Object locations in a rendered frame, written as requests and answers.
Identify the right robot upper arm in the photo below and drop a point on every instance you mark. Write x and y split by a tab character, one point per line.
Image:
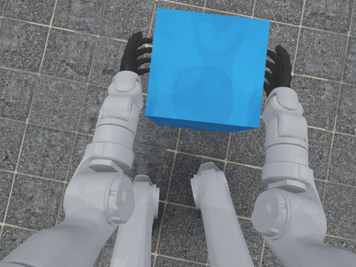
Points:
294	228

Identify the right robot shin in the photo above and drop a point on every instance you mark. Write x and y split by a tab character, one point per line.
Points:
211	165

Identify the robot left hand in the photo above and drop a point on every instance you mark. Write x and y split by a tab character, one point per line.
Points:
130	61

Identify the right robot forearm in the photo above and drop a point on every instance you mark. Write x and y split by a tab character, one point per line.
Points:
286	145

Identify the robot right hand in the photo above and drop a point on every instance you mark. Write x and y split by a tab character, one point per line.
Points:
281	70

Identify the left robot forearm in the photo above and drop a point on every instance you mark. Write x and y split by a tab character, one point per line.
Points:
111	147

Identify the left robot upper arm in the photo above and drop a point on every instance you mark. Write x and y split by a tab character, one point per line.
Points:
96	203

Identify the right robot thigh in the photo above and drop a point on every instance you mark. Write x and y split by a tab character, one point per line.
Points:
226	245

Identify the carton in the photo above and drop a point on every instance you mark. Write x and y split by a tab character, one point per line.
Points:
207	71

